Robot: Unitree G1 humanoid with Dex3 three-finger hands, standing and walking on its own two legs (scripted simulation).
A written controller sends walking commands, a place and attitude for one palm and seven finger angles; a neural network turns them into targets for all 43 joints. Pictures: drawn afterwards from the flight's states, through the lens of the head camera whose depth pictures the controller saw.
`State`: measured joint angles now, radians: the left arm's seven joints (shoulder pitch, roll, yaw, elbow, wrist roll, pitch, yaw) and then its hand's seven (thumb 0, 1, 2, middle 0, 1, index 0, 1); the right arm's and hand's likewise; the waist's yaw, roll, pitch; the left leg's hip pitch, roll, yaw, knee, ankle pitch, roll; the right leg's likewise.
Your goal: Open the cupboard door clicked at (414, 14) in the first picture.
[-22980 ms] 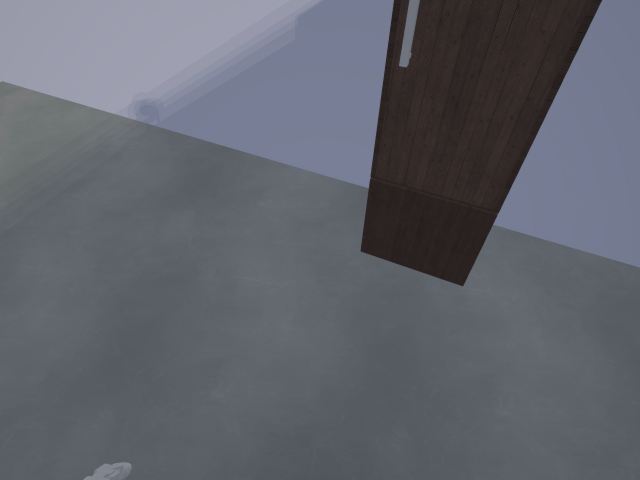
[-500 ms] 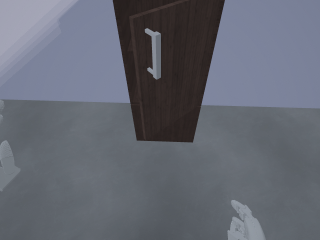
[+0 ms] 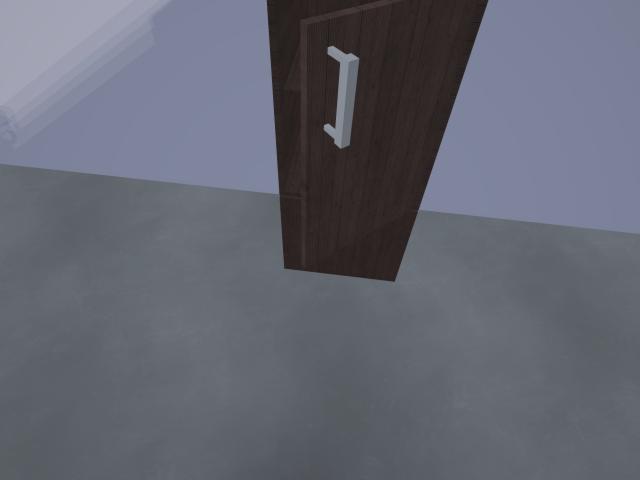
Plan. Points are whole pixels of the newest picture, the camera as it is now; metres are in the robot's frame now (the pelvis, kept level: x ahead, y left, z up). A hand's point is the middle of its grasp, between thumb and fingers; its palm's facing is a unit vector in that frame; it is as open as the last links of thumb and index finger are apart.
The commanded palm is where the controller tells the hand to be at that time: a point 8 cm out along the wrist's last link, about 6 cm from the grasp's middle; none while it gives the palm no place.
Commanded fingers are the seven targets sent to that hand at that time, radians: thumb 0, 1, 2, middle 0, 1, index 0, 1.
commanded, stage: let the arm hang, fingers relaxed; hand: left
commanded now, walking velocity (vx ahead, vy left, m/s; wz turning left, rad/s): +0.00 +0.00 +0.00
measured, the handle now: (338, 99) +0.65 +0.02 +0.13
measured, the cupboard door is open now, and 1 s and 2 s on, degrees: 42 42 42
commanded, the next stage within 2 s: look to check the result in 0.66 s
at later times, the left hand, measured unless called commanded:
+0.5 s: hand out of the picture +0.01 +0.19 -0.17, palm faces +0.01 -0.98 -0.21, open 7.4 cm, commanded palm none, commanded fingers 0.00 0.90 0.90 -0.20 -0.30 -0.20 -0.30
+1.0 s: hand out of the picture +0.02 +0.20 -0.17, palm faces +0.01 -0.97 -0.22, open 7.4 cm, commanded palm none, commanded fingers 0.00 0.90 0.90 -0.20 -0.30 -0.20 -0.30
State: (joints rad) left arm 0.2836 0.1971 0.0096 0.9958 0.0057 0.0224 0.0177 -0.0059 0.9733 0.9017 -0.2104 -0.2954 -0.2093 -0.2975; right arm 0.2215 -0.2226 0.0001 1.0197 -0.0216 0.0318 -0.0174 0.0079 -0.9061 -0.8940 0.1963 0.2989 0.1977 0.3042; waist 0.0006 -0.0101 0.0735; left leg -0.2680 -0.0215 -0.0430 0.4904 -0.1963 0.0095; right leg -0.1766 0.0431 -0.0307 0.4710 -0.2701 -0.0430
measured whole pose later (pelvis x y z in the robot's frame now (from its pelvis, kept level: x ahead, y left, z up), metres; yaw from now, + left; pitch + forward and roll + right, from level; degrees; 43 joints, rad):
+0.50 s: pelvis -0.01 +0.01 +0.00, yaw -1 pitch -2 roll +0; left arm 0.26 0.15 0.01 1.13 0.00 0.00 0.02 0.00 0.90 0.90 -0.20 -0.29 -0.20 -0.30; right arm 0.28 -0.16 0.00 1.15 -0.02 0.01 -0.03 0.00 -0.91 -0.89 0.20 0.30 0.20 0.30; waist -0.01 0.03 0.04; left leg -0.22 -0.03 -0.02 0.41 -0.15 0.02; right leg -0.15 0.03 0.00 0.42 -0.23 -0.03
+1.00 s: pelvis +0.01 +0.01 +0.01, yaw -1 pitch -2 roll +0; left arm 0.25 0.17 0.02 1.14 0.01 -0.01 0.03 0.00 0.90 0.90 -0.20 -0.29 -0.20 -0.30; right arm 0.22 -0.18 0.00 1.14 -0.02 0.00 -0.03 0.00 -0.91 -0.89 0.20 0.30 0.20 0.30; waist 0.00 0.02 0.06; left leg -0.20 -0.03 -0.01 0.39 -0.17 0.03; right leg -0.12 0.03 0.00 0.39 -0.24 -0.02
